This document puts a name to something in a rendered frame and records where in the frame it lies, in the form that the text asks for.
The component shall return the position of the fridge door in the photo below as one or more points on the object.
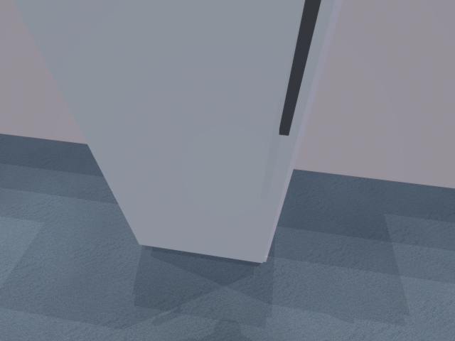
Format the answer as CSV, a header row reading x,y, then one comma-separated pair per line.
x,y
180,103

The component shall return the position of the handle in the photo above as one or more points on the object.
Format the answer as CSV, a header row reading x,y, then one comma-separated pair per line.
x,y
306,30

